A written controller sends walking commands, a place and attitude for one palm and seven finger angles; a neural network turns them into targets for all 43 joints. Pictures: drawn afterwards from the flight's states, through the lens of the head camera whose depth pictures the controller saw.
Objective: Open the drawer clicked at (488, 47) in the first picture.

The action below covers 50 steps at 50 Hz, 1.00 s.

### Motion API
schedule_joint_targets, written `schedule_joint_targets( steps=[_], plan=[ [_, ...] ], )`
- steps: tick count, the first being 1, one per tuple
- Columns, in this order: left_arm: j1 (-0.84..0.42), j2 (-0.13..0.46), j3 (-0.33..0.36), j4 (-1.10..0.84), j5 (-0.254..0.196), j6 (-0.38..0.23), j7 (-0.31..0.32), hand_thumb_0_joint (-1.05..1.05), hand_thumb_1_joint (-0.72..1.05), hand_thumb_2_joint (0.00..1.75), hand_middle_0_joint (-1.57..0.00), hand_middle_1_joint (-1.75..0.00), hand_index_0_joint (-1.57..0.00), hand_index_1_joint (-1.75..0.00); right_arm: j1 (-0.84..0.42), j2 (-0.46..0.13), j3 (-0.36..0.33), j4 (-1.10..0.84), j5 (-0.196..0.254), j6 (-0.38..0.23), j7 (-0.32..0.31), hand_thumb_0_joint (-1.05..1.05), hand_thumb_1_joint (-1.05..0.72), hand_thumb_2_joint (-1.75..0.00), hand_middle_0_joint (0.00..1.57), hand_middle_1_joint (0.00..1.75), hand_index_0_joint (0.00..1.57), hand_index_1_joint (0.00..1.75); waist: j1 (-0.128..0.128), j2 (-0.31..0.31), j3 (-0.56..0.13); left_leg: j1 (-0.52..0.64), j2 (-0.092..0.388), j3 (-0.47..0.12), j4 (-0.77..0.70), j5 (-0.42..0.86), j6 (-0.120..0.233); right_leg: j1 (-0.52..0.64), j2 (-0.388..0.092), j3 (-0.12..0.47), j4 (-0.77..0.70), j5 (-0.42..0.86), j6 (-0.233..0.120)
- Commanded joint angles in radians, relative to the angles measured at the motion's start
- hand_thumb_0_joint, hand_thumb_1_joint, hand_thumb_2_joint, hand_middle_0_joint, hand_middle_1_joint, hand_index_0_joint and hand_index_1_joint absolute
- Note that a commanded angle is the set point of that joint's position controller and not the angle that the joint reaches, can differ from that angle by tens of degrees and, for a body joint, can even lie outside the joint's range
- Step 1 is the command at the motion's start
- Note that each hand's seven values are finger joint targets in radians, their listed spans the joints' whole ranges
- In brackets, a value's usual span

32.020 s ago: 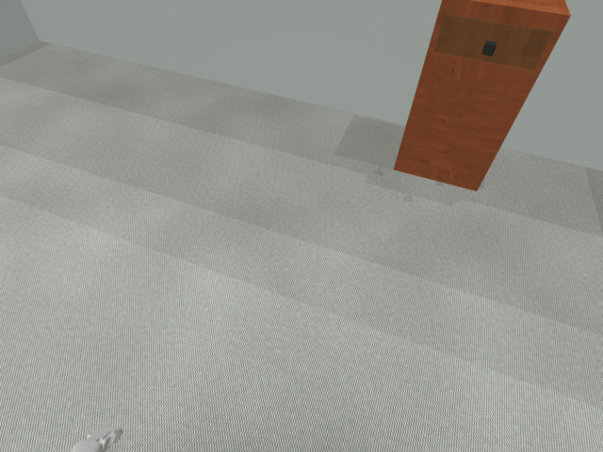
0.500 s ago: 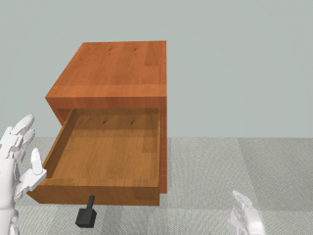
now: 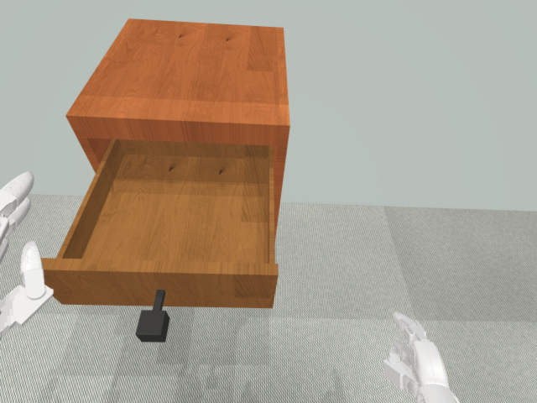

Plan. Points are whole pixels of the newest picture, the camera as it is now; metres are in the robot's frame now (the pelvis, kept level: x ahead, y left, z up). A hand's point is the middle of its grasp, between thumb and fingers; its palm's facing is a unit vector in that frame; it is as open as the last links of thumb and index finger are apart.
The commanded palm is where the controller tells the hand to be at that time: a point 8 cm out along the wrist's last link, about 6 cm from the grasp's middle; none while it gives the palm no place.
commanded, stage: step back with the hand held close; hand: left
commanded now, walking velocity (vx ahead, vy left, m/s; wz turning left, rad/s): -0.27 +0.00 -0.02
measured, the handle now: (156, 314) +0.25 +0.20 -0.06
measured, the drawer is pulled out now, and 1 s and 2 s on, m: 0.30 0.30 0.30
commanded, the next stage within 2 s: stop stepping back and stand still in 0.72 s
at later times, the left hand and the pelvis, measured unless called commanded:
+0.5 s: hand (48, 365) +0.13 +0.20 +0.17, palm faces +0.31 -0.83 -0.47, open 7.4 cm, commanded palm +0.06 +0.25 +0.18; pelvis -0.08 -0.03 +0.00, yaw -1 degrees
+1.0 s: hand out of the picture -0.03 +0.15 +0.16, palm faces +0.32 -0.80 -0.51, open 7.4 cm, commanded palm -0.09 +0.20 +0.18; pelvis -0.21 -0.09 +0.00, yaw +2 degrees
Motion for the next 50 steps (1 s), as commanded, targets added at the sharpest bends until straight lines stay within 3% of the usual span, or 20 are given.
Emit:
schedule_joint_targets(
  steps=[1,5,7,10,12,15,19,27,29,30,31,33,36,40,42,43,44,45,47,50],
  plan=[
    [-0.007,0.111,0.102,-0.203,0.013,-0.079,0.022,0.00,0.90,0.90,-0.20,-0.30,-0.20,-0.30,-0.078,-0.159,-0.054,-0.155,0.001,-0.075,0.001,0.00,-0.90,-0.90,0.20,0.30,0.20,0.30,-0.005,0.145,-0.103,-0.292,0.187,-0.127,-0.184,-0.171,0.064,0.282,-0.025,0.040,0.032,0.074,-0.001],
    [-0.029,0.108,0.079,-0.198,0.002,-0.086,0.033,0.00,0.90,0.90,-0.20,-0.30,-0.20,-0.30,-0.041,-0.145,-0.063,-0.120,0.004,-0.077,0.007,0.00,-0.90,-0.90,0.20,0.30,0.20,0.30,-0.026,-0.075,-0.108,-0.022,0.017,-0.001,0.200,-0.182,-0.008,-0.076,-0.223,0.228,-0.278,-0.112,-0.110],
    [-0.053,0.112,0.071,-0.211,0.002,-0.084,0.041,0.00,0.90,0.90,-0.20,-0.30,-0.20,-0.30,-0.056,-0.134,-0.055,-0.096,-0.005,-0.071,0.004,0.00,-0.90,-0.90,0.20,0.30,0.20,0.30,-0.024,-0.106,-0.118,0.086,0.017,0.014,0.337,-0.166,-0.014,-0.195,-0.292,0.211,-0.314,-0.135,-0.143],
    [-0.030,0.128,0.101,-0.226,0.001,-0.073,0.047,0.00,0.90,0.90,-0.20,-0.30,-0.20,-0.30,-0.071,-0.124,-0.037,-0.105,-0.009,-0.067,-0.006,0.00,-0.90,-0.90,0.20,0.30,0.20,0.30,-0.030,0.045,-0.089,0.050,0.080,-0.030,-0.054,-0.082,-0.007,-0.102,-0.153,0.064,-0.141,-0.036,-0.067],
    [-0.022,0.136,0.112,-0.276,0.015,-0.086,0.049,0.00,0.90,0.90,-0.20,-0.30,-0.20,-0.30,-0.079,-0.143,-0.045,-0.130,-0.007,-0.076,-0.008,0.00,-0.90,-0.90,0.20,0.30,0.20,0.30,-0.014,0.304,-0.112,-0.102,0.279,-0.251,-0.246,0.138,0.059,0.049,0.008,-0.010,0.172,-0.048,0.004],
    [-0.023,0.137,0.115,-0.291,0.011,-0.101,0.044,0.00,0.90,0.90,-0.20,-0.30,-0.20,-0.30,-0.056,-0.118,-0.053,-0.119,-0.031,-0.108,0.004,0.00,-0.90,-0.90,0.20,0.30,0.20,0.30,-0.012,0.298,-0.170,-0.071,0.342,-0.264,-0.231,0.280,0.115,-0.011,0.012,0.051,0.420,-0.270,0.000],
    [0.005,0.098,0.083,-0.285,0.007,-0.083,0.044,0.00,0.90,0.90,-0.20,-0.30,-0.20,-0.30,-0.043,-0.132,-0.061,-0.082,-0.022,-0.136,0.023,0.00,-0.90,-0.90,0.20,0.30,0.20,0.30,-0.004,0.205,-0.228,0.215,0.298,-0.139,-0.080,0.684,0.100,-0.074,0.017,0.014,0.216,-0.163,0.008],
    [0.013,0.140,0.136,-0.221,-0.024,-0.086,0.000,0.00,0.90,0.90,-0.20,-0.30,-0.20,-0.30,-0.114,-0.154,-0.043,-0.087,-0.010,-0.123,0.035,0.00,-0.90,-0.90,0.20,0.30,0.20,0.30,0.015,0.203,-0.210,0.075,0.258,-0.101,-0.067,0.349,0.064,0.146,0.011,-0.011,-0.142,0.080,0.013],
    [0.023,0.182,0.152,-0.252,-0.016,-0.099,-0.003,0.00,0.90,0.90,-0.20,-0.30,-0.20,-0.30,-0.095,-0.134,-0.051,-0.108,0.010,-0.099,0.036,0.00,-0.90,-0.90,0.20,0.30,0.20,0.30,0.007,-0.056,-0.296,0.060,0.098,0.061,0.159,0.189,-0.013,0.188,-0.137,0.094,-0.216,0.492,-0.036],
    [0.040,0.177,0.152,-0.219,-0.024,-0.096,-0.001,0.00,0.90,0.90,-0.20,-0.30,-0.20,-0.30,-0.114,-0.134,-0.071,-0.122,0.037,-0.095,0.031,0.00,-0.90,-0.90,0.20,0.30,0.20,0.30,0.009,-0.192,-0.280,-0.036,0.001,0.096,0.394,-0.167,-0.041,0.147,-0.284,0.199,-0.219,0.666,-0.089],
    [0.076,0.173,0.156,-0.191,-0.031,-0.096,0.005,0.00,0.90,0.90,-0.20,-0.30,-0.20,-0.30,-0.129,-0.122,-0.071,-0.123,0.044,-0.091,0.020,0.00,-0.90,-0.90,0.20,0.30,0.20,0.30,0.017,-0.211,-0.267,-0.116,-0.025,0.034,0.623,-0.288,-0.040,0.110,-0.355,0.223,-0.214,0.669,-0.145],
    [0.111,0.136,0.150,-0.155,-0.025,-0.090,0.011,0.00,0.90,0.90,-0.20,-0.30,-0.20,-0.30,-0.154,-0.074,-0.046,-0.113,0.015,-0.073,0.002,0.00,-0.90,-0.90,0.20,0.30,0.20,0.30,-0.005,-0.103,-0.196,-0.215,0.019,-0.013,0.727,-0.310,-0.059,0.087,-0.339,0.178,-0.192,0.612,-0.196],
    [0.076,0.119,0.132,-0.114,0.001,-0.081,0.033,0.00,0.90,0.90,-0.20,-0.30,-0.20,-0.30,-0.178,-0.058,-0.013,-0.108,-0.005,-0.028,-0.024,0.00,-0.90,-0.90,0.20,0.30,0.20,0.30,-0.027,-0.065,-0.142,-0.194,0.055,0.023,0.393,-0.327,-0.054,0.171,-0.240,0.110,-0.117,0.788,-0.137],
    [0.034,0.113,0.082,-0.196,0.006,-0.076,0.057,0.00,0.90,0.90,-0.20,-0.30,-0.20,-0.30,-0.106,-0.101,-0.031,-0.083,-0.010,-0.010,-0.034,0.00,-0.90,-0.90,0.20,0.30,0.20,0.30,-0.048,0.034,-0.201,0.020,0.060,0.084,-0.231,0.071,-0.048,0.279,-0.140,0.063,-0.027,0.648,-0.049],
    [-0.007,0.144,0.081,-0.286,0.013,-0.088,0.064,0.00,0.90,0.90,-0.20,-0.30,-0.20,-0.30,-0.064,-0.140,-0.075,-0.094,-0.001,-0.034,-0.021,0.00,-0.90,-0.90,0.20,0.30,0.20,0.30,-0.026,0.172,-0.247,0.223,0.279,-0.084,-0.156,0.581,0.027,0.090,-0.063,0.032,0.053,0.226,0.008],
    [0.038,0.144,0.090,-0.321,0.013,-0.090,0.063,0.00,0.90,0.90,-0.20,-0.30,-0.20,-0.30,-0.039,-0.144,-0.086,-0.109,0.009,-0.060,-0.004,0.00,-0.90,-0.90,0.20,0.30,0.20,0.30,-0.012,0.207,-0.301,0.301,0.330,-0.087,-0.084,0.673,0.055,0.010,-0.056,0.034,0.080,0.009,0.012],
    [0.107,0.139,0.096,-0.308,0.008,-0.084,0.064,0.00,0.90,0.90,-0.20,-0.30,-0.20,-0.30,-0.025,-0.153,-0.099,-0.115,0.022,-0.077,0.004,0.00,-0.90,-0.90,0.20,0.30,0.20,0.30,-0.008,0.187,-0.321,0.345,0.326,-0.068,-0.079,0.627,0.058,-0.017,-0.034,0.021,0.084,-0.072,0.006],
    [0.124,0.159,0.122,-0.316,0.006,-0.079,0.069,0.00,0.90,0.90,-0.20,-0.30,-0.20,-0.30,-0.057,-0.116,-0.076,-0.130,0.006,-0.085,0.004,0.00,-0.90,-0.90,0.20,0.30,0.20,0.30,-0.017,0.280,-0.309,0.262,0.300,-0.091,-0.093,0.592,0.071,0.002,-0.032,0.009,0.090,-0.094,0.000],
    [0.092,0.167,0.143,-0.353,0.001,-0.062,0.071,0.00,0.90,0.90,-0.20,-0.30,-0.20,-0.30,-0.081,-0.123,-0.051,-0.133,0.001,-0.089,0.010,0.00,-0.90,-0.90,0.20,0.30,0.20,0.30,-0.013,0.281,-0.198,0.043,0.272,-0.061,-0.146,0.330,0.060,0.128,-0.025,0.000,0.082,-0.100,0.004],
    [0.047,0.148,0.123,-0.270,-0.005,-0.052,0.073,0.00,0.90,0.90,-0.20,-0.30,-0.20,-0.30,-0.073,-0.139,-0.049,-0.127,0.014,-0.095,0.009,0.00,-0.90,-0.90,0.20,0.30,0.20,0.30,-0.026,0.018,-0.101,-0.116,0.119,0.013,-0.049,-0.199,0.018,0.204,-0.099,0.150,-0.172,-0.097,-0.001]
  ],
)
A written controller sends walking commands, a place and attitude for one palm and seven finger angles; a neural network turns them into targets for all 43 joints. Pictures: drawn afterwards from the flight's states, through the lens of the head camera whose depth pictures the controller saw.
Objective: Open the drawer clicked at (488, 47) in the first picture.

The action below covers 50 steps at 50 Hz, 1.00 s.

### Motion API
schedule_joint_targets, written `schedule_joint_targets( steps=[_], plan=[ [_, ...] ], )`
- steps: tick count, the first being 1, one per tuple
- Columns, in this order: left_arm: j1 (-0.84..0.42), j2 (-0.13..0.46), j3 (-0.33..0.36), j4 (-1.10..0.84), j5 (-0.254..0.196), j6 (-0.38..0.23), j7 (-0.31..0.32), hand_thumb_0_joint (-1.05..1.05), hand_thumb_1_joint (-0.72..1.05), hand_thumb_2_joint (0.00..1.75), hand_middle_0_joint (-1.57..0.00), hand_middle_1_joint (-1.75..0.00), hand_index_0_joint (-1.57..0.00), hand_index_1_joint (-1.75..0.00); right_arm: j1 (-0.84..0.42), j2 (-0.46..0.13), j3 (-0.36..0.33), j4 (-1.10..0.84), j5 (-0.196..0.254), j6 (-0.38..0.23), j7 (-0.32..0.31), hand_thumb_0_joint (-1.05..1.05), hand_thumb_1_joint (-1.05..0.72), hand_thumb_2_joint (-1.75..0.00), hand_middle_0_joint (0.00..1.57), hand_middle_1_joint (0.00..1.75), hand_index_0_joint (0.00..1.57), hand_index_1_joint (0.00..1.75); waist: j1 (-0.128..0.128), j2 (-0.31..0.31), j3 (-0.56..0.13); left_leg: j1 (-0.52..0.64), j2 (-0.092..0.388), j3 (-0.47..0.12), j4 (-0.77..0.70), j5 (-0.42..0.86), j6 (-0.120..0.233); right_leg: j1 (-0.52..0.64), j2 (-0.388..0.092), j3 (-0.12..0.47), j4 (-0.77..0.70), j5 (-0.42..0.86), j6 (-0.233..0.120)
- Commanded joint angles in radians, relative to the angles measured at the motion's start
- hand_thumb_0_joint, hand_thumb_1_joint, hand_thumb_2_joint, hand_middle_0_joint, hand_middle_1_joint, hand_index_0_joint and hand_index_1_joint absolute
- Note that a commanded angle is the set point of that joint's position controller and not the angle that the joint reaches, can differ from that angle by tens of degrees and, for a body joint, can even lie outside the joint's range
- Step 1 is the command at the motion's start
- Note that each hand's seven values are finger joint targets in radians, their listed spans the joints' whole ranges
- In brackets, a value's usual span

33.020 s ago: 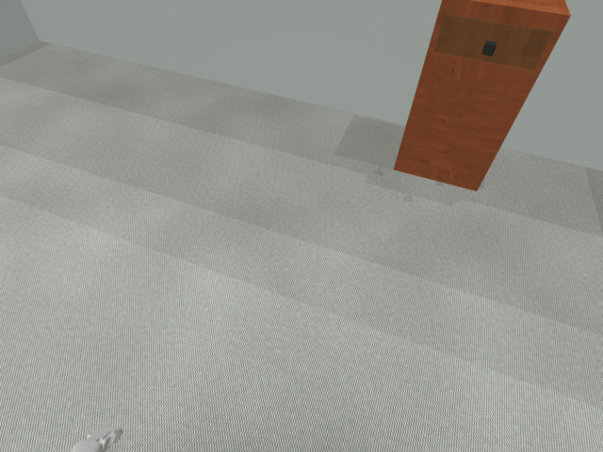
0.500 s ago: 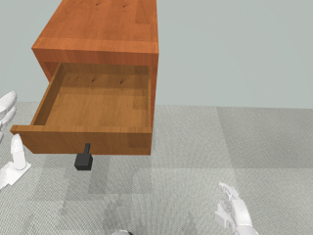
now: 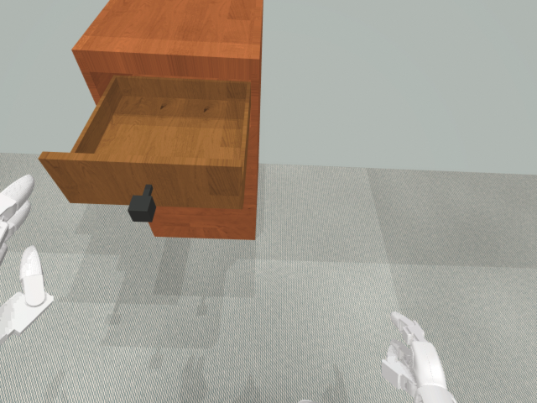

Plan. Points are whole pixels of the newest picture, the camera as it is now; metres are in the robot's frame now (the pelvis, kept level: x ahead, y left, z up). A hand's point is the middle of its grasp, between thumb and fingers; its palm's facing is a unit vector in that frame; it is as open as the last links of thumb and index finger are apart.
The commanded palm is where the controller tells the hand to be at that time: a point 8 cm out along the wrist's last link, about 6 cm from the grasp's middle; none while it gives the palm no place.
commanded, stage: stop stepping back and stand still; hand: left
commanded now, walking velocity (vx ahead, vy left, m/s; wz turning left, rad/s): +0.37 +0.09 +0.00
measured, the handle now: (144, 201) +0.48 +0.27 -0.06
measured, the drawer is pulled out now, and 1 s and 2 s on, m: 0.30 0.30 0.30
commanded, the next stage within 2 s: let the arm hang, fingers relaxed in 1.70 s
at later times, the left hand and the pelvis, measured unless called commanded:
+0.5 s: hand out of the picture +0.09 +0.20 +0.18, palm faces +0.40 -0.74 -0.55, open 7.4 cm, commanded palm +0.04 +0.24 +0.19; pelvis -0.08 -0.05 -0.01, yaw +2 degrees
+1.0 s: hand (35, 400) +0.11 +0.20 +0.17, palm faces +0.40 -0.78 -0.47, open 7.4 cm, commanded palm +0.04 +0.23 +0.19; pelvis -0.07 -0.05 +0.01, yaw +3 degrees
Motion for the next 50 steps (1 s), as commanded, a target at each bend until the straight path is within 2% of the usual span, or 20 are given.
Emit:
schedule_joint_targets(
  steps=[1,3,4,7,10,12,14,15,17,19,22,23,24,25,27,29,34,40,44,50],
  plan=[
    [-0.038,0.123,0.126,-0.137,0.000,-0.071,0.031,0.00,0.90,0.90,-0.20,-0.30,-0.20,-0.30,-0.062,-0.155,-0.043,-0.139,-0.001,-0.061,-0.003,0.00,-0.90,-0.90,0.20,0.30,0.20,0.30,-0.009,-0.040,-0.112,-0.123,-0.014,-0.033,0.066,-0.222,0.052,0.131,-0.192,0.355,-0.342,-0.378,-0.003],
    [-0.102,0.117,0.097,-0.057,0.007,-0.067,0.028,0.00,0.90,0.90,-0.20,-0.30,-0.20,-0.30,-0.032,-0.164,-0.055,-0.103,-0.006,-0.046,-0.008,0.00,-0.90,-0.90,0.20,0.30,0.20,0.30,-0.015,-0.135,-0.079,-0.014,-0.062,0.012,0.422,-0.201,0.045,-0.157,-0.339,0.508,-0.519,-0.691,-0.035],
    [-0.119,0.098,0.084,-0.015,0.002,-0.065,0.021,0.00,0.90,0.90,-0.20,-0.30,-0.20,-0.30,-0.035,-0.177,-0.054,-0.091,-0.012,-0.037,-0.004,0.00,-0.90,-0.90,0.20,0.30,0.20,0.30,-0.024,-0.096,-0.059,-0.056,-0.052,-0.009,0.497,-0.155,0.048,-0.174,-0.333,0.500,-0.512,-0.667,-0.015],
    [-0.141,0.088,0.060,0.050,0.016,-0.066,0.000,0.00,0.90,0.90,-0.20,-0.30,-0.20,-0.30,-0.031,-0.155,-0.029,-0.090,-0.014,-0.033,-0.005,0.00,-0.90,-0.90,0.20,0.30,0.20,0.30,-0.031,-0.101,-0.108,0.000,-0.040,0.038,0.376,-0.130,0.060,-0.170,-0.269,0.279,-0.438,-0.539,-0.031],
    [-0.119,0.099,0.067,-0.016,0.026,-0.077,0.011,0.00,0.90,0.90,-0.20,-0.30,-0.20,-0.30,-0.034,-0.147,-0.021,-0.101,-0.020,-0.043,-0.004,0.00,-0.90,-0.90,0.20,0.30,0.20,0.30,-0.015,-0.069,-0.145,0.039,-0.037,0.068,0.049,-0.171,0.094,-0.021,-0.245,0.219,-0.365,-0.398,-0.021],
    [-0.114,0.089,0.054,-0.113,0.028,-0.095,0.023,0.00,0.90,0.90,-0.20,-0.30,-0.20,-0.30,0.007,-0.154,-0.016,-0.108,-0.028,-0.064,0.003,0.00,-0.90,-0.90,0.20,0.30,0.20,0.30,-0.024,0.106,-0.159,0.044,-0.019,0.047,-0.250,-0.175,0.114,0.111,-0.164,0.165,-0.214,-0.317,0.013],
    [-0.132,0.130,0.085,-0.226,0.048,-0.120,0.028,0.00,0.90,0.90,-0.20,-0.30,-0.20,-0.30,-0.004,-0.164,-0.036,-0.149,-0.030,-0.098,0.012,0.00,-0.90,-0.90,0.20,0.30,0.20,0.30,0.002,0.432,-0.112,-0.058,0.241,-0.300,-0.405,-0.337,0.209,0.048,-0.003,0.030,0.332,-0.209,0.053],
    [-0.092,0.153,0.111,-0.225,0.061,-0.114,0.021,0.00,0.90,0.90,-0.20,-0.30,-0.20,-0.30,-0.005,-0.149,-0.044,-0.139,-0.027,-0.115,0.017,0.00,-0.90,-0.90,0.20,0.30,0.20,0.30,0.007,0.373,-0.143,-0.085,0.267,-0.247,-0.357,-0.170,0.247,0.014,0.018,0.051,0.557,-0.212,0.064],
    [-0.060,0.148,0.126,-0.185,0.036,-0.110,0.011,0.00,0.90,0.90,-0.20,-0.30,-0.20,-0.30,-0.007,-0.139,-0.042,-0.109,-0.012,-0.122,0.026,0.00,-0.90,-0.90,0.20,0.30,0.20,0.30,-0.008,0.274,-0.083,-0.089,0.260,-0.289,-0.333,-0.228,0.265,-0.109,-0.020,0.099,0.617,-0.202,0.045],
    [-0.061,0.128,0.118,-0.135,0.029,-0.099,0.010,0.00,0.90,0.90,-0.20,-0.30,-0.20,-0.30,-0.014,-0.149,-0.040,-0.095,-0.001,-0.130,0.015,0.00,-0.90,-0.90,0.20,0.30,0.20,0.30,0.009,0.207,0.008,-0.120,0.240,-0.193,-0.305,-0.205,0.222,-0.092,-0.054,0.084,0.430,-0.193,0.032],
    [-0.103,0.111,0.123,0.029,0.026,-0.103,0.009,0.00,0.90,0.90,-0.20,-0.30,-0.20,-0.30,-0.016,-0.174,-0.037,-0.072,-0.014,-0.111,-0.009,0.00,-0.90,-0.90,0.20,0.30,0.20,0.30,0.017,0.194,0.017,-0.257,0.179,-0.138,-0.183,-0.268,0.156,0.230,-0.027,0.021,-0.005,-0.227,0.018],
    [-0.137,0.112,0.120,0.067,0.033,-0.106,0.001,0.00,0.90,0.90,-0.20,-0.30,-0.20,-0.30,-0.017,-0.175,-0.045,-0.061,-0.015,-0.103,-0.013,0.00,-0.90,-0.90,0.20,0.30,0.20,0.30,0.019,0.094,0.014,-0.314,0.107,-0.073,-0.027,-0.271,0.131,0.320,-0.047,0.056,-0.131,-0.185,0.014],
    [-0.136,0.096,0.100,0.114,0.034,-0.105,-0.010,0.00,0.90,0.90,-0.20,-0.30,-0.20,-0.30,-0.017,-0.172,-0.055,-0.055,-0.009,-0.090,-0.008,0.00,-0.90,-0.90,0.20,0.30,0.20,0.30,0.014,-0.122,0.023,-0.356,-0.007,0.004,0.267,-0.222,0.098,0.300,-0.170,0.282,-0.273,-0.196,-0.033],
    [-0.197,0.116,0.098,0.097,0.019,-0.112,-0.019,0.00,0.90,0.90,-0.20,-0.30,-0.20,-0.30,-0.056,-0.188,-0.073,-0.072,0.001,-0.086,-0.002,0.00,-0.90,-0.90,0.20,0.30,0.20,0.30,0.005,-0.287,-0.011,-0.414,-0.055,-0.021,0.538,-0.224,0.073,0.235,-0.382,0.633,-0.427,-0.302,-0.084],
    [-0.219,0.068,0.072,0.085,0.023,-0.150,-0.033,0.00,0.90,0.90,-0.20,-0.30,-0.20,-0.30,0.019,-0.189,-0.084,-0.031,-0.012,-0.094,0.014,0.00,-0.90,-0.90,0.20,0.30,0.20,0.30,-0.030,-0.084,-0.096,-0.335,-0.011,-0.093,0.661,-0.069,0.055,0.193,-0.364,0.533,-0.399,-0.198,-0.063],
    [-0.146,0.078,0.074,0.020,0.011,-0.162,-0.035,0.00,0.90,0.90,-0.20,-0.30,-0.20,-0.30,-0.015,-0.175,-0.075,-0.048,-0.008,-0.077,0.023,0.00,-0.90,-0.90,0.20,0.30,0.20,0.30,-0.022,-0.011,-0.092,-0.296,0.007,-0.067,0.614,0.029,0.042,0.136,-0.318,0.427,-0.384,-0.115,-0.026],
    [-0.116,0.123,0.085,-0.110,0.020,-0.186,-0.004,0.00,0.90,0.90,-0.20,-0.30,-0.20,-0.30,-0.041,-0.148,-0.055,-0.079,-0.021,-0.090,0.004,0.00,-0.90,-0.90,0.20,0.30,0.20,0.30,-0.009,-0.030,-0.108,-0.171,-0.001,0.026,0.252,0.008,0.056,0.184,-0.288,0.260,-0.405,-0.087,-0.046],
    [-0.047,0.097,0.079,-0.064,0.014,-0.148,0.028,0.00,0.90,0.90,-0.20,-0.30,-0.20,-0.30,-0.007,-0.144,-0.044,-0.102,-0.019,-0.092,-0.011,0.00,-0.90,-0.90,0.20,0.30,0.20,0.30,0.008,0.036,-0.096,0.057,-0.022,0.053,-0.120,0.002,0.081,0.148,-0.248,0.260,-0.364,-0.197,-0.048],
    [-0.072,0.072,0.068,-0.018,0.006,-0.142,0.026,0.00,0.90,0.90,-0.20,-0.30,-0.20,-0.30,-0.010,-0.177,-0.060,-0.117,-0.004,-0.083,-0.008,0.00,-0.90,-0.90,0.20,0.30,0.20,0.30,0.007,0.109,-0.129,0.106,0.119,-0.109,-0.179,0.157,0.122,0.201,-0.120,0.171,-0.174,0.069,0.028],
    [-0.080,0.087,0.069,-0.064,0.009,-0.117,0.013,0.00,0.90,0.90,-0.20,-0.30,-0.20,-0.30,-0.035,-0.166,-0.044,-0.121,0.002,-0.075,0.004,0.00,-0.90,-0.90,0.20,0.30,0.20,0.30,0.001,0.046,-0.159,0.060,0.054,-0.007,-0.106,0.314,0.068,0.331,-0.130,0.173,-0.175,0.426,0.023]
  ],
)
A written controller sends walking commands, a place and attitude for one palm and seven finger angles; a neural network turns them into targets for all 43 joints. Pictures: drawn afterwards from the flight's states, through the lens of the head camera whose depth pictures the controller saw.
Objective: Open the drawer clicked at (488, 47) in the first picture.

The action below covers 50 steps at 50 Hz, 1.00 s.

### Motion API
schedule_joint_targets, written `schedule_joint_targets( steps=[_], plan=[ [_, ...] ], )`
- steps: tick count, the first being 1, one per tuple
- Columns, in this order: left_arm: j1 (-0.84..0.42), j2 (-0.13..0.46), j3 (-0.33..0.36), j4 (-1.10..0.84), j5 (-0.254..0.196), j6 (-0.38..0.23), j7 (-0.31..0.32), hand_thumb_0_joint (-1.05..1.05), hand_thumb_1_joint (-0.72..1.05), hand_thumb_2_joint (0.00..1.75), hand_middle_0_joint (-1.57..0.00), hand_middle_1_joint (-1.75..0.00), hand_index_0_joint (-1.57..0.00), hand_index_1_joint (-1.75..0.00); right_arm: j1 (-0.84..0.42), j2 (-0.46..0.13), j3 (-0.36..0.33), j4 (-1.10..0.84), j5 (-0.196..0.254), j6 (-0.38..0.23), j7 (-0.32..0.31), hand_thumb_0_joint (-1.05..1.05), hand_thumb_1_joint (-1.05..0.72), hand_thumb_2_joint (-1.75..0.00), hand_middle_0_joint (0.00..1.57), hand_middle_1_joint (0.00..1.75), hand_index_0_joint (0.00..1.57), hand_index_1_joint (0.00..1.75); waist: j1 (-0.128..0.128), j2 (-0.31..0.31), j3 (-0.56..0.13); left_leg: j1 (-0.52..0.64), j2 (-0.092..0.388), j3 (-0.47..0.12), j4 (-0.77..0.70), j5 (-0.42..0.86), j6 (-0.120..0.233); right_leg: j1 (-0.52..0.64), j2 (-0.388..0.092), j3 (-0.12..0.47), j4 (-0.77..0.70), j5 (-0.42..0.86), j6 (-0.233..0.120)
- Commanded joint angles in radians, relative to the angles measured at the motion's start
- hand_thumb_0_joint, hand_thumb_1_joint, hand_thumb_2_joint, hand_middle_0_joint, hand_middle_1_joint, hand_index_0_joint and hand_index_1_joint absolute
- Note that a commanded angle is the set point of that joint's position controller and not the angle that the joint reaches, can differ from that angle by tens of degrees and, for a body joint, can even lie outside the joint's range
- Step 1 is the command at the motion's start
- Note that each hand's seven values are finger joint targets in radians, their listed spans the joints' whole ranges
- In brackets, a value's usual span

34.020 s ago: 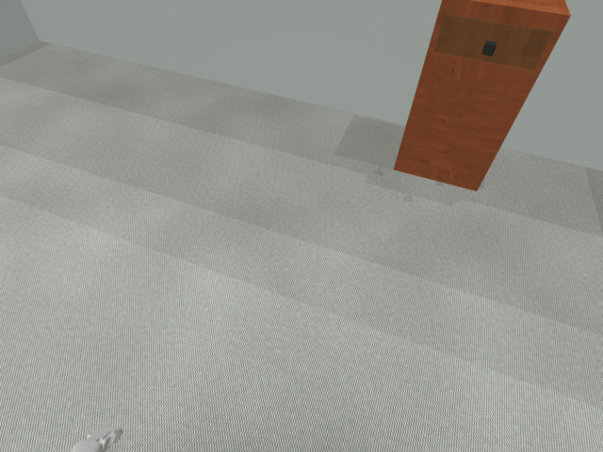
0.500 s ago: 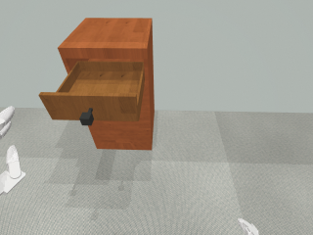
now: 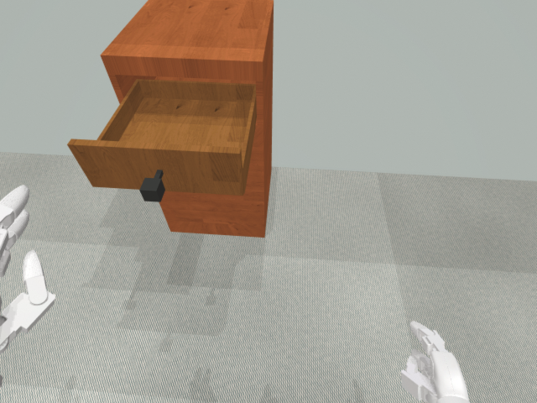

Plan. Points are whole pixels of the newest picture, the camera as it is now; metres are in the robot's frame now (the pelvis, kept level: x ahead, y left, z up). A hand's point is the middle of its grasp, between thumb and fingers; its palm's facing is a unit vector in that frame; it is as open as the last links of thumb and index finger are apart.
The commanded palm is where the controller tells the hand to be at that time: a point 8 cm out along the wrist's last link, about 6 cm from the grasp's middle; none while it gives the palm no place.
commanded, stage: stop stepping back and stand still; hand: left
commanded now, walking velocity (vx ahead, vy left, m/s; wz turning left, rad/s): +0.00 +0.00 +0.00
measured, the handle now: (155, 183) +0.57 +0.29 -0.07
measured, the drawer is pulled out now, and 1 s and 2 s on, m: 0.30 0.30 0.30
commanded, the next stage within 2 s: let the arm hang, fingers relaxed in 0.70 s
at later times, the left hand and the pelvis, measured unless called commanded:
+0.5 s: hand (21, 307) +0.19 +0.27 +0.15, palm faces +0.32 -0.84 -0.45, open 7.4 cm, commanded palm +0.13 +0.31 +0.18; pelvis -0.01 +0.03 +0.00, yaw -1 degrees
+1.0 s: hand out of the picture +0.12 +0.26 -0.10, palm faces -0.02 -0.93 -0.36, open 7.4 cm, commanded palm none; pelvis -0.03 +0.04 -0.01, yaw -1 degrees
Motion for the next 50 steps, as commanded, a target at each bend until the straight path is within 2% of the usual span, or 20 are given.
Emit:
schedule_joint_targets(
  steps=[1,3,5,9,18,22,24,27,30,32,39,40,41,42,43,44,45,47,48,50],
  plan=[
    [0.035,0.139,0.096,-0.218,0.003,-0.046,0.015,0.00,0.90,0.90,-0.20,-0.30,-0.20,-0.30,-0.050,-0.094,-0.021,-0.149,-0.005,-0.049,0.006,0.00,-0.90,-0.90,0.20,0.30,0.20,0.30,-0.006,-0.017,-0.137,-0.010,0.049,-0.048,-0.024,0.346,0.044,0.170,-0.148,0.172,-0.043,0.493,0.075],
    [0.037,0.147,0.095,-0.244,0.003,-0.040,0.015,0.00,0.90,0.90,-0.20,-0.30,-0.20,-0.30,-0.055,-0.093,-0.018,-0.157,-0.009,-0.047,0.006,0.00,-0.90,-0.90,0.20,0.30,0.20,0.30,-0.003,-0.013,-0.152,0.015,0.054,-0.057,-0.024,0.395,0.041,0.167,-0.135,0.154,-0.030,0.508,0.075],
    [0.035,0.165,0.108,-0.282,0.001,-0.036,0.017,0.00,0.90,0.90,-0.20,-0.30,-0.20,-0.30,-0.065,-0.093,-0.016,-0.162,-0.013,-0.042,0.004,0.00,-0.90,-0.90,0.20,0.30,0.20,0.30,-0.001,0.034,-0.156,0.038,0.063,-0.064,-0.029,0.435,0.038,0.155,-0.125,0.149,-0.022,0.496,0.070],
    [0.056,0.173,0.123,-0.301,-0.004,-0.029,0.019,0.00,0.90,0.90,-0.20,-0.30,-0.20,-0.30,-0.066,-0.089,-0.010,-0.164,-0.017,-0.032,0.002,0.00,-0.90,-0.90,0.20,0.30,0.20,0.30,-0.001,0.093,-0.160,0.037,0.074,-0.082,-0.048,0.439,0.028,0.140,-0.102,0.129,-0.020,0.391,0.063],
    [0.063,0.140,0.110,-0.237,-0.012,-0.022,0.015,0.00,0.90,0.90,-0.20,-0.30,-0.20,-0.30,-0.065,-0.091,-0.009,-0.155,-0.014,-0.031,-0.002,0.00,-0.90,-0.90,0.20,0.30,0.20,0.30,-0.005,0.029,-0.128,-0.019,0.077,-0.099,-0.096,0.298,0.022,0.132,-0.089,0.121,-0.048,0.283,0.071],
    [0.051,0.132,0.093,-0.242,-0.009,-0.022,0.014,0.00,0.90,0.90,-0.20,-0.30,-0.20,-0.30,-0.070,-0.095,-0.009,-0.154,-0.016,-0.033,-0.004,0.00,-0.90,-0.90,0.20,0.30,0.20,0.30,-0.005,0.050,-0.122,-0.033,0.071,-0.101,-0.109,0.257,0.021,0.131,-0.090,0.124,-0.059,0.260,0.071],
    [0.038,0.148,0.103,-0.254,-0.009,-0.023,0.015,0.00,0.90,0.90,-0.20,-0.30,-0.20,-0.30,-0.074,-0.096,-0.012,-0.152,-0.017,-0.034,-0.008,0.00,-0.90,-0.90,0.20,0.30,0.20,0.30,-0.004,0.036,-0.117,-0.034,0.071,-0.103,-0.118,0.226,0.020,0.122,-0.090,0.125,-0.069,0.237,0.072],
    [0.031,0.142,0.095,-0.263,-0.005,-0.027,0.017,0.00,0.90,0.90,-0.20,-0.30,-0.20,-0.30,-0.072,-0.095,-0.009,-0.154,-0.021,-0.039,-0.007,0.00,-0.90,-0.90,0.20,0.30,0.20,0.30,-0.001,0.072,-0.101,-0.054,0.072,-0.106,-0.135,0.179,0.022,0.118,-0.085,0.127,-0.070,0.200,0.073],
    [0.019,0.149,0.100,-0.268,-0.004,-0.029,0.020,0.00,0.90,0.90,-0.20,-0.30,-0.20,-0.30,-0.073,-0.097,-0.012,-0.153,-0.021,-0.042,-0.009,0.00,-0.90,-0.90,0.20,0.30,0.20,0.30,-0.001,0.063,-0.089,-0.065,0.068,-0.107,-0.140,0.124,0.024,0.110,-0.087,0.137,-0.088,0.172,0.072],
    [0.012,0.138,0.090,-0.265,-0.002,-0.032,0.020,0.00,0.90,0.90,-0.20,-0.30,-0.20,-0.30,-0.069,-0.099,-0.011,-0.152,-0.022,-0.045,-0.007,0.00,-0.90,-0.90,0.20,0.30,0.20,0.30,0.000,0.085,-0.082,-0.075,0.068,-0.109,-0.151,0.092,0.024,0.105,-0.084,0.135,-0.090,0.141,0.072],
    [0.029,0.134,0.093,-0.234,-0.005,-0.031,0.020,0.00,0.90,0.90,-0.20,-0.30,-0.20,-0.30,-0.066,-0.100,-0.015,-0.146,-0.022,-0.048,-0.008,0.00,-0.90,-0.90,0.20,0.30,0.20,0.30,-0.004,0.046,-0.102,-0.063,0.063,-0.102,-0.143,0.105,0.020,0.115,-0.084,0.138,-0.107,0.168,0.071],
    [-0.140,0.029,-0.275,0.623,0.090,0.089,-0.115,0.00,0.90,0.90,-0.20,-0.30,-0.20,-0.30,-0.095,-0.269,-0.066,0.113,-0.015,-0.112,0.084,0.00,-0.90,-0.90,0.20,0.30,0.20,0.30,-0.045,0.054,0.041,-0.112,0.085,-0.124,0.008,0.265,0.030,-0.080,-0.141,0.085,0.048,0.214,0.046],
    [-0.142,0.025,-0.232,0.665,0.086,0.169,-0.138,0.00,0.90,0.90,-0.20,-0.30,-0.20,-0.30,-0.001,-0.226,-0.066,0.128,-0.021,-0.042,0.084,0.00,-0.90,-0.90,0.20,0.30,0.20,0.30,-0.031,0.068,-0.056,-0.042,0.098,-0.110,-0.005,0.317,0.024,-0.086,-0.130,0.143,0.025,0.144,0.045],
    [-0.139,-0.002,-0.239,0.653,0.082,0.192,-0.143,0.00,0.90,0.90,-0.20,-0.30,-0.20,-0.30,0.013,-0.201,-0.056,0.105,-0.021,-0.020,0.079,0.00,-0.90,-0.90,0.20,0.30,0.20,0.30,-0.031,0.091,-0.057,-0.050,0.109,-0.112,-0.009,0.274,0.033,-0.095,-0.116,0.124,0.039,0.067,0.053],
    [-0.174,-0.016,-0.244,0.689,0.078,0.193,-0.147,0.00,0.90,0.90,-0.20,-0.30,-0.20,-0.30,0.016,-0.179,-0.043,0.107,-0.028,-0.006,0.078,0.00,-0.90,-0.90,0.20,0.30,0.20,0.30,-0.023,0.067,-0.070,-0.110,0.125,-0.147,-0.028,0.221,0.062,-0.083,-0.100,0.116,0.088,-0.004,0.049],
    [-0.213,-0.010,-0.252,0.737,0.080,0.188,-0.148,0.00,0.90,0.90,-0.20,-0.30,-0.20,-0.30,0.016,-0.174,-0.038,0.103,-0.034,0.004,0.075,0.00,-0.90,-0.90,0.20,0.30,0.20,0.30,-0.018,-0.022,-0.093,-0.098,0.132,-0.178,-0.035,0.256,0.077,-0.063,-0.086,0.125,0.109,0.006,0.041],
    [-0.232,-0.008,-0.257,0.787,0.080,0.191,-0.150,0.00,0.90,0.90,-0.20,-0.30,-0.20,-0.30,0.009,-0.184,-0.030,0.105,-0.038,0.012,0.071,0.00,-0.90,-0.90,0.20,0.30,0.20,0.30,-0.011,-0.075,-0.086,-0.123,0.135,-0.192,-0.040,0.233,0.087,-0.029,-0.087,0.135,0.100,0.001,0.042],
    [-0.272,0.018,-0.263,0.904,0.085,0.196,-0.154,0.00,0.90,0.90,-0.20,-0.30,-0.20,-0.30,-0.007,-0.186,-0.023,0.119,-0.044,0.025,0.064,0.00,-0.90,-0.90,0.20,0.30,0.20,0.30,0.007,-0.178,-0.083,-0.131,0.096,-0.172,-0.020,0.184,0.076,0.025,-0.123,0.175,0.024,0.086,0.030],
    [-0.297,0.035,-0.266,0.967,0.084,0.198,-0.155,0.00,0.90,0.90,-0.20,-0.30,-0.20,-0.30,-0.005,-0.188,-0.022,0.134,-0.043,0.035,0.063,0.00,-0.90,-0.90,0.20,0.30,0.20,0.30,0.006,-0.206,-0.082,-0.098,0.069,-0.152,-0.001,0.145,0.067,0.007,-0.152,0.205,-0.007,0.093,0.013],
    [-0.344,0.033,-0.284,1.085,0.075,0.208,-0.151,0.00,0.90,0.90,-0.20,-0.30,-0.20,-0.30,0.003,-0.164,-0.015,0.173,-0.048,0.057,0.062,0.00,-0.90,-0.90,0.20,0.30,0.20,0.30,-0.006,-0.125,-0.031,-0.048,0.048,-0.134,-0.013,0.085,0.060,-0.063,-0.168,0.223,-0.053,-0.002,-0.007]
  ],
)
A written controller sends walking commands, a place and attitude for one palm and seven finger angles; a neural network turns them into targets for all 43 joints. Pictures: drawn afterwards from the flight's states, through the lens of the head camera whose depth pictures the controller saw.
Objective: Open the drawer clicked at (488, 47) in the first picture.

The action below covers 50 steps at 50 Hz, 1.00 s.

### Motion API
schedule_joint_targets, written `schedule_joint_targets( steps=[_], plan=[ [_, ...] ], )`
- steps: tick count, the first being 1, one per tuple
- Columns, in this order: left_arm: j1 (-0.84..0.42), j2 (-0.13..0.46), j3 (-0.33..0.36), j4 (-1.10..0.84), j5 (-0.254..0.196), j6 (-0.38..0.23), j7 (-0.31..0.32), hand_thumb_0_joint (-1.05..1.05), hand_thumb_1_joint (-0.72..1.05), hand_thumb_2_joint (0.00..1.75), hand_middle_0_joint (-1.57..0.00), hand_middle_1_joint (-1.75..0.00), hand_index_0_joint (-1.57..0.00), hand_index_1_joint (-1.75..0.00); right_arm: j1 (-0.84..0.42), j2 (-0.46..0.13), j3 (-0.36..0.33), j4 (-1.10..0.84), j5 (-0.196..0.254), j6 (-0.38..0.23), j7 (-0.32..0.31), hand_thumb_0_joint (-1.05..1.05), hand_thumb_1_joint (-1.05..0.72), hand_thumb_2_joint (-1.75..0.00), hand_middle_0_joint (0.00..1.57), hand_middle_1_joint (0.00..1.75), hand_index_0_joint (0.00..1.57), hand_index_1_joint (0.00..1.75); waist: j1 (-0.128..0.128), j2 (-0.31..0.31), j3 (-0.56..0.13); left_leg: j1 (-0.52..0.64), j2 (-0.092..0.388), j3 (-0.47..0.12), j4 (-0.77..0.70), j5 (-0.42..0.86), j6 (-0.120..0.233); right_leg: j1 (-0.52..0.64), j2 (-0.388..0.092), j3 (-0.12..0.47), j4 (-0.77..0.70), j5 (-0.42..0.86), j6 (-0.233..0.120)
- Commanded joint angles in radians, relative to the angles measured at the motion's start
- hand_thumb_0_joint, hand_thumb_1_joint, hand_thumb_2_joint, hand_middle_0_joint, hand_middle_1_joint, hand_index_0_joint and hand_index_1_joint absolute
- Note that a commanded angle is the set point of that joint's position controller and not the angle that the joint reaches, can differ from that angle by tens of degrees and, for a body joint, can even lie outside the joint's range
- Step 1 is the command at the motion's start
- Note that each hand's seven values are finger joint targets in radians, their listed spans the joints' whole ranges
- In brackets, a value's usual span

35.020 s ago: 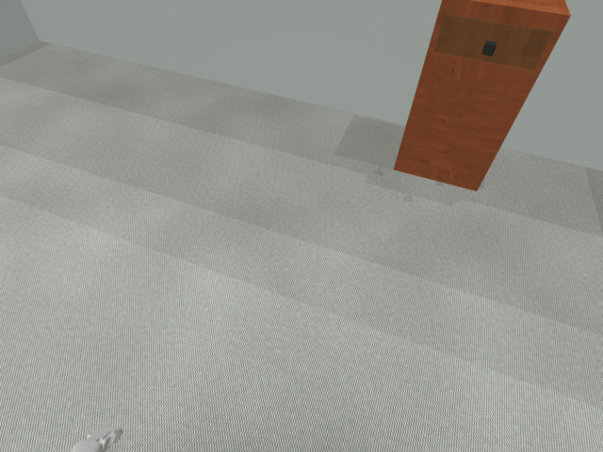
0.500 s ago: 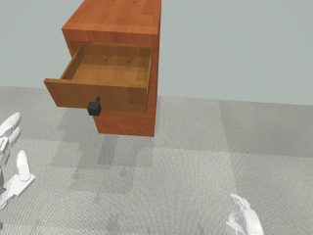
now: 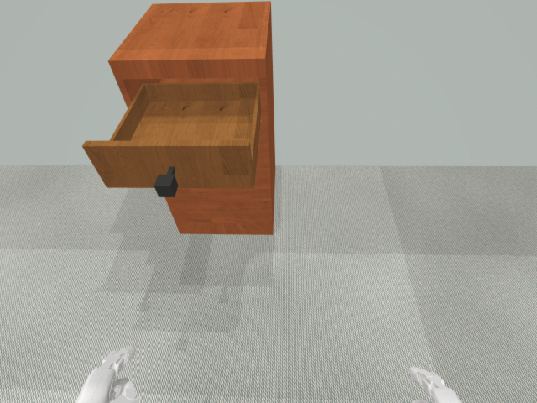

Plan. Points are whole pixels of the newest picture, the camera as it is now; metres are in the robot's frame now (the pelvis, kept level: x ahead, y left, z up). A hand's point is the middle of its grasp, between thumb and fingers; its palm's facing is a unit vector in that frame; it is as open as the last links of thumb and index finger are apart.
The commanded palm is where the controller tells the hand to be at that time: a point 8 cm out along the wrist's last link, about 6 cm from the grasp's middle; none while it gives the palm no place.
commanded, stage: let the arm hang, fingers relaxed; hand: left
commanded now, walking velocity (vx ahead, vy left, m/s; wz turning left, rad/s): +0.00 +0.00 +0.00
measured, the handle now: (168, 179) +0.60 +0.26 -0.06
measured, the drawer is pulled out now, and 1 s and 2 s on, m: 0.30 0.30 0.30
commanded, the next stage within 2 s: look to check the result in 0.90 s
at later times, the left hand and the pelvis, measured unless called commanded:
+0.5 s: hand out of the picture -0.01 +0.17 -0.16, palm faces +0.01 -0.97 -0.24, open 7.4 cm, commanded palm none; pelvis +0.01 -0.02 +0.01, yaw +0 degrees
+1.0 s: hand out of the picture +0.02 +0.14 -0.16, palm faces +0.02 -0.98 -0.19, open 7.4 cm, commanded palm none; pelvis +0.03 -0.03 +0.01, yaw -1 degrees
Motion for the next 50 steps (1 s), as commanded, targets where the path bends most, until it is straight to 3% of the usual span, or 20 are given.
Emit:
schedule_joint_targets(
  steps=[1,3,8,12,17,23,34,39,44,50],
  plan=[
    [-0.020,0.139,0.013,0.077,-0.004,-0.049,0.006,0.00,0.90,0.90,-0.20,-0.30,-0.20,-0.30,0.032,-0.112,-0.030,-0.028,-0.009,0.003,-0.010,0.00,-0.90,-0.90,0.20,0.30,0.20,0.30,0.016,-0.098,-0.024,0.033,0.094,-0.168,-0.127,0.082,-0.003,0.031,-0.108,0.188,-0.183,-0.022,-0.048],
    [-0.019,0.127,0.001,0.171,-0.010,-0.052,0.008,0.00,0.90,0.90,-0.20,-0.30,-0.20,-0.30,0.039,-0.091,-0.021,0.014,-0.009,0.008,-0.012,0.00,-0.90,-0.90,0.20,0.30,0.20,0.30,0.022,0.012,-0.013,0.030,0.104,-0.166,-0.172,0.072,-0.008,0.063,-0.091,0.184,-0.196,-0.020,-0.039],
    [0.028,0.083,-0.006,0.360,-0.019,-0.061,0.016,0.00,0.90,0.90,-0.20,-0.30,-0.20,-0.30,0.104,-0.036,-0.014,0.110,-0.005,0.018,-0.025,0.00,-0.90,-0.90,0.20,0.30,0.20,0.30,0.028,0.110,-0.053,0.051,0.108,-0.147,-0.205,0.039,-0.018,0.147,-0.089,0.173,-0.242,0.009,-0.039],
    [0.035,0.061,-0.018,0.456,-0.024,-0.062,0.018,0.00,0.90,0.90,-0.20,-0.30,-0.20,-0.30,0.168,-0.008,-0.012,0.177,0.000,0.026,-0.032,0.00,-0.90,-0.90,0.20,0.30,0.20,0.30,0.023,0.052,-0.028,0.071,0.116,-0.138,-0.209,0.043,-0.019,0.138,-0.093,0.161,-0.279,-0.002,-0.039],
    [0.044,0.034,-0.025,0.535,-0.025,-0.061,0.024,0.00,0.90,0.90,-0.20,-0.30,-0.20,-0.30,0.231,0.020,-0.012,0.240,-0.001,0.034,-0.036,0.00,-0.90,-0.90,0.20,0.30,0.20,0.30,0.017,-0.047,0.057,0.080,0.113,-0.125,-0.219,0.031,-0.016,0.080,-0.093,0.158,-0.320,-0.069,-0.038],
    [0.059,0.010,-0.025,0.575,-0.025,-0.064,0.032,0.00,0.90,0.90,-0.20,-0.30,-0.20,-0.30,0.263,0.045,-0.011,0.282,-0.003,0.032,-0.039,0.00,-0.90,-0.90,0.20,0.30,0.20,0.30,0.017,-0.081,0.062,0.088,0.111,-0.115,-0.226,0.038,-0.014,0.080,-0.087,0.160,-0.325,-0.074,-0.033],
    [0.071,-0.027,-0.021,0.588,-0.022,-0.068,0.040,0.00,0.90,0.90,-0.20,-0.30,-0.20,-0.30,0.275,0.090,-0.016,0.307,-0.001,0.024,-0.045,0.00,-0.90,-0.90,0.20,0.30,0.20,0.30,0.022,-0.050,0.091,0.088,0.122,-0.105,-0.243,0.065,-0.019,0.085,-0.073,0.151,-0.301,0.013,-0.028],
    [0.071,-0.034,-0.020,0.591,-0.023,-0.072,0.040,0.00,0.90,0.90,-0.20,-0.30,-0.20,-0.30,0.272,0.096,-0.017,0.309,-0.001,0.019,-0.050,0.00,-0.90,-0.90,0.20,0.30,0.20,0.30,0.022,0.005,0.077,0.097,0.124,-0.102,-0.239,0.097,-0.022,0.105,-0.074,0.152,-0.290,0.076,-0.031],
    [0.073,-0.033,-0.018,0.594,-0.024,-0.076,0.040,0.00,0.90,0.90,-0.20,-0.30,-0.20,-0.30,0.270,0.089,-0.018,0.309,0.001,0.016,-0.052,0.00,-0.90,-0.90,0.20,0.30,0.20,0.30,0.020,-0.032,0.046,0.120,0.128,-0.100,-0.236,0.127,-0.023,0.134,-0.077,0.149,-0.283,0.131,-0.031],
    [0.067,-0.036,-0.020,0.600,-0.025,-0.077,0.041,0.00,0.90,0.90,-0.20,-0.30,-0.20,-0.30,0.269,0.084,-0.016,0.315,0.000,0.015,-0.054,0.00,-0.90,-0.90,0.20,0.30,0.20,0.30,0.018,-0.029,0.055,0.126,0.131,-0.102,-0.241,0.150,-0.024,0.144,-0.077,0.145,-0.279,0.170,-0.031]
  ],
)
